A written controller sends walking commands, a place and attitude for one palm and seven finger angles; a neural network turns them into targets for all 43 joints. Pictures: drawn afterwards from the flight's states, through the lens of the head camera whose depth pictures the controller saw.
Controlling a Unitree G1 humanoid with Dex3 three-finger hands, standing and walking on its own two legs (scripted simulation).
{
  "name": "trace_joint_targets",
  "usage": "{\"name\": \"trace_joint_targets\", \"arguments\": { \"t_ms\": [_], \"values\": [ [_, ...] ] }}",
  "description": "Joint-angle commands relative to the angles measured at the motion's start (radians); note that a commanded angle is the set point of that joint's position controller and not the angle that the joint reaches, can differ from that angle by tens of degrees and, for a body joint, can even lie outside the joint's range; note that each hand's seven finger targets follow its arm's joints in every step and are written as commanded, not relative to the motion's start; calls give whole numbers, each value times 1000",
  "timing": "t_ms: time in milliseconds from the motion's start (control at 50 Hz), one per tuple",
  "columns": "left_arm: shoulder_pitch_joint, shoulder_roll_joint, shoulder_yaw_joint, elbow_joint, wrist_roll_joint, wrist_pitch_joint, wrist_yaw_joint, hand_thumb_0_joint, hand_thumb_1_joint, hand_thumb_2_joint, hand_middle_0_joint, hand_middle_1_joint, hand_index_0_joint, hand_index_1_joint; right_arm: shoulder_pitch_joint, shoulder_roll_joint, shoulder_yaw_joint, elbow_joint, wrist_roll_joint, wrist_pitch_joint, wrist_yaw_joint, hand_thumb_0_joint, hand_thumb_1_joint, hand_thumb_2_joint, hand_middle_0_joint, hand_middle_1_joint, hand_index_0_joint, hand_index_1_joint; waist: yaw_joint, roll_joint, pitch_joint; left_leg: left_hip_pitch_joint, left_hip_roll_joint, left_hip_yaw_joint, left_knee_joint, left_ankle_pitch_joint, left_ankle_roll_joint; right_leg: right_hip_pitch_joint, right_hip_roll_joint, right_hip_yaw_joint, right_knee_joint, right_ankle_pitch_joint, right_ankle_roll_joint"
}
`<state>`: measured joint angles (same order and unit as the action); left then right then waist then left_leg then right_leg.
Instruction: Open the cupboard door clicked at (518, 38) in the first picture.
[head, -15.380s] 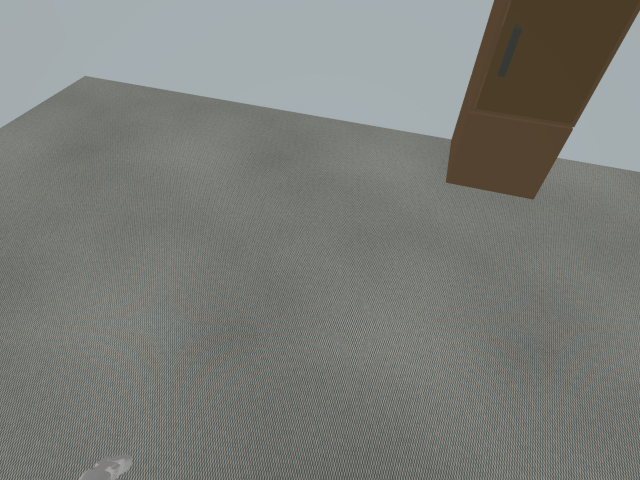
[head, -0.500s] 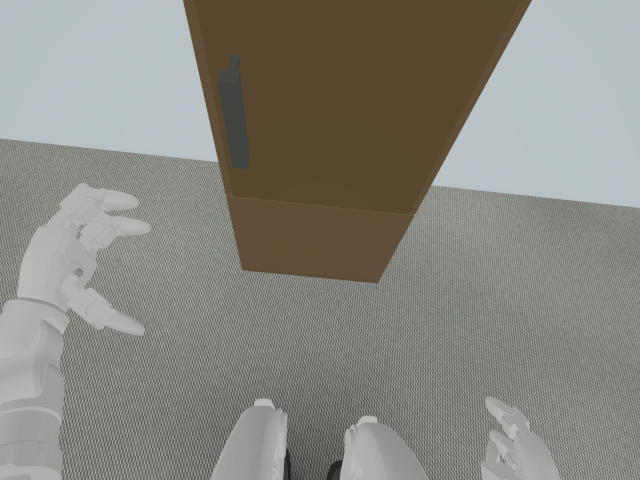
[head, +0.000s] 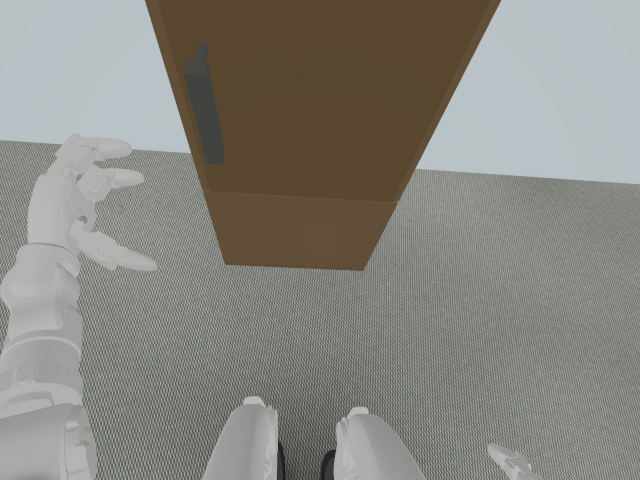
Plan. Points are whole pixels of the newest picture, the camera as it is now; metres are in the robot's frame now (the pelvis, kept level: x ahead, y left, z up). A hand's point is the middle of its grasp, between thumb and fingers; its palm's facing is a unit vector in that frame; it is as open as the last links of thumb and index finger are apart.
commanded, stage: move the hooked fingers beside the handle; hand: left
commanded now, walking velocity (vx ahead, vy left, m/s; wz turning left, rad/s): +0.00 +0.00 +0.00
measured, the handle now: (209, 108) +0.60 +0.17 +0.03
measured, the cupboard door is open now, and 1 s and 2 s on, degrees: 0 0 0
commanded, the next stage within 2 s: slide the fingers in behind the handle in 1.56 s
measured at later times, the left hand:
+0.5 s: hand (149, 155) +0.51 +0.23 +0.03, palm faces +0.01 -1.00 -0.04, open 14.0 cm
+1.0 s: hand (165, 136) +0.56 +0.22 +0.01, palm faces +0.01 -1.00 -0.04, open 14.0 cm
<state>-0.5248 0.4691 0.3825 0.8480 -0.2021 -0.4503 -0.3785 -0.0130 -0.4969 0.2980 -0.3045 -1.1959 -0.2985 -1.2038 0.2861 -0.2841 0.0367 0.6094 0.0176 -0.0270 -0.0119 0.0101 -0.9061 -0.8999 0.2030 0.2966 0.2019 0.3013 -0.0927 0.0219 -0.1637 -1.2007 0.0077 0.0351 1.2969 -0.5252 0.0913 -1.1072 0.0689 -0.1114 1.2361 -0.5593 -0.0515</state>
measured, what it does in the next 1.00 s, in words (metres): stands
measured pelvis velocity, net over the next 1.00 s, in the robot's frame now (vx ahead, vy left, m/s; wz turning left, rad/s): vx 0.00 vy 0.00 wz -0.05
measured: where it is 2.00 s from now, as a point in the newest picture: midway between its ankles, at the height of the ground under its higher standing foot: outside the picture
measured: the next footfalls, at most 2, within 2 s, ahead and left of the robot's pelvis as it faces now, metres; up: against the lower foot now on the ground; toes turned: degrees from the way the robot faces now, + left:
none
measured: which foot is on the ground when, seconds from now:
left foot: down 0.00-1.00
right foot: down 0.00-1.00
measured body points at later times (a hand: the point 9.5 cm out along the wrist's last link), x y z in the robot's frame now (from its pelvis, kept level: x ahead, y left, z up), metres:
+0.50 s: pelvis -0.01 +0.00 -0.02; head +0.16 +0.04 +0.39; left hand +0.50 +0.28 +0.03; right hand +0.02 -0.28 -0.12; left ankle +0.04 +0.06 -0.62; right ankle +0.01 -0.10 -0.62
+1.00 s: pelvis +0.00 +0.00 -0.03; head +0.20 +0.03 +0.37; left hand +0.55 +0.28 +0.02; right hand -0.03 -0.26 -0.12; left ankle +0.04 +0.06 -0.62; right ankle +0.01 -0.10 -0.62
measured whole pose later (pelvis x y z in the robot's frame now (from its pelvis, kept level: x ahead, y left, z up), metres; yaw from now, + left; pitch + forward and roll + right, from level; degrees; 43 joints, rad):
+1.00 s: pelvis +0.00 +0.00 -0.03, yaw -3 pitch +33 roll -7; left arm -1.02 0.72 0.49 1.20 -0.05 -0.38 -0.33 -0.01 -0.50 0.30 -0.30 -1.20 -0.30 -1.20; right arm 0.39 -0.28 0.09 0.59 -0.03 0.11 0.02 0.00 -0.91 -0.90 0.20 0.30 0.20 0.30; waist -0.23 0.05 -0.12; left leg -1.45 0.04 0.01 1.42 -0.55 0.09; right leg -1.34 0.10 -0.14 1.33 -0.57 -0.06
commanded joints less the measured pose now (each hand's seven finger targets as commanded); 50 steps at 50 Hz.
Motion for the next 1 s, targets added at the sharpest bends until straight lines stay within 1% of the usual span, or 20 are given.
{"name": "trace_joint_targets", "arguments": {
  "t_ms": [0,80,100,160,200,220,280,300,360,400,460,580,680,700,760,820,860,920,940,980],
  "values": [
    [-354,268,62,-131,-17,-67,-8,0,-500,300,-300,-1200,-300,-1200,113,-190,-73,-74,2,-7,-17,0,-900,-900,200,300,200,300,-9,124,-455,471,29,-162,-146,378,-68,59,-9,81,-129,254,12],
    [-426,278,55,-43,-6,-66,-18,0,-500,300,-300,-1200,-300,-1200,128,-194,-71,-59,1,14,-14,0,-900,-900,200,300,200,300,-28,110,-431,435,30,-161,-132,348,-62,35,-8,83,-130,238,15],
    [-477,276,45,-44,-2,-75,-18,0,-500,300,-300,-1200,-300,-1200,133,-196,-70,-55,0,18,-15,0,-900,-900,200,300,200,300,-45,116,-426,452,33,-170,-128,355,-62,4,-6,78,-122,236,13],
    [-512,303,66,-16,4,-83,-8,0,-500,300,-300,-1200,-300,-1200,139,-197,-68,-54,-3,30,-13,0,-900,-900,200,300,200,300,-37,131,-453,445,31,-168,-121,350,-61,7,-6,82,-119,229,14],
    [-570,284,43,-13,10,-93,-3,0,-500,300,-300,-1200,-300,-1200,148,-195,-67,-49,-7,35,-11,0,-900,-900,200,300,200,300,-55,147,-478,467,33,-180,-108,370,-61,-25,-5,80,-106,234,14],
    [-586,333,79,1,17,-96,5,0,-500,300,-300,-1200,-300,-1200,154,-202,-68,-41,-10,39,-12,0,-900,-900,200,300,200,300,-51,153,-476,465,36,-180,-107,366,-64,-29,-5,79,-107,228,14],
    [-642,341,64,59,36,-87,17,0,-500,300,-300,-1200,-300,-1200,162,-201,-58,-39,-12,52,-12,0,-900,-900,200,300,200,300,-74,141,-454,411,33,-177,-94,326,-57,-36,-2,81,-104,205,17],
    [-694,347,58,45,42,-91,20,0,-500,300,-300,-1200,-300,-1200,168,-203,-57,-36,-15,52,-12,0,-900,-900,200,300,200,300,-85,169,-467,427,35,-181,-85,333,-56,-56,-2,80,-96,208,14],
    [-728,420,97,82,58,-82,32,0,-500,300,-300,-1200,-300,-1200,185,-213,-50,-36,-20,62,-13,0,-900,-900,200,300,200,300,-85,164,-492,399,35,-182,-71,341,-54,-41,1,82,-88,214,16],
    [-756,399,82,83,62,-81,33,0,-500,300,-300,-1200,-300,-1200,197,-210,-51,-37,-24,66,-8,0,-900,-900,200,300,200,300,-91,215,-526,443,38,-192,-64,378,-59,-75,3,76,-76,227,12],
    [-767,427,91,117,76,-68,37,0,-500,300,-300,-1200,-300,-1200,209,-215,-46,-37,-27,79,-6,0,-900,-900,200,300,200,300,-94,215,-536,431,41,-192,-57,380,-58,-75,5,76,-76,228,15],
    [-855,467,98,176,101,-33,53,0,-500,300,-300,-1200,-300,-1200,246,-221,-36,-33,-35,96,-4,0,-900,-900,200,300,200,300,-131,191,-510,359,44,-190,-31,366,-47,-82,7,74,-69,233,20],
    [-938,513,109,189,128,-30,68,0,-500,300,-300,-1200,-300,-1200,274,-226,-30,-28,-43,102,1,0,-900,-900,200,300,200,300,-149,225,-528,364,50,-202,-11,382,-48,-121,11,68,-52,230,17],
    [-974,494,91,177,127,-34,68,0,-500,300,-300,-1200,-300,-1200,279,-224,-28,-24,-46,101,3,0,-900,-900,200,300,200,300,-162,250,-540,382,51,-207,-3,406,-48,-146,12,66,-44,241,15],
    [-954,543,123,192,144,-24,73,0,-500,300,-300,-1200,-300,-1200,299,-229,-26,-26,-50,110,7,0,-900,-900,200,300,200,300,-147,262,-578,396,53,-211,2,441,-52,-130,13,62,-37,259,14],
    [-878,527,121,203,149,-4,64,0,-500,300,-300,-1200,-300,-1200,302,-229,-25,-39,-51,122,16,0,-900,-900,200,300,200,300,-125,291,-582,430,58,-218,-10,480,-60,-140,12,52,-32,273,11],
    [-856,525,120,193,143,15,56,0,-500,300,-300,-1200,-300,-1200,305,-227,-24,-48,-48,130,17,0,-900,-900,200,300,200,300,-127,247,-583,389,55,-205,-8,465,-50,-92,14,59,-40,292,16],
    [-877,532,131,141,128,14,50,0,-500,300,-300,-1200,-300,-1200,305,-225,-26,-51,-44,132,17,0,-900,-900,200,300,200,300,-127,247,-594,389,55,-201,-15,467,-48,-70,15,62,-46,307,18],
    [-889,574,165,110,124,7,55,0,-500,300,-300,-1200,-300,-1200,305,-228,-28,-51,-44,131,14,0,-900,-900,200,300,200,300,-120,252,-603,391,56,-202,-16,464,-49,-59,14,64,-45,303,18],
    [-907,566,169,45,114,-13,62,0,-500,300,-300,-1200,-300,-1200,303,-221,-32,-46,-43,127,16,0,-900,-900,200,300,200,300,-115,271,-642,427,55,-201,-21,484,-49,-40,16,71,-54,318,17]
  ]
}}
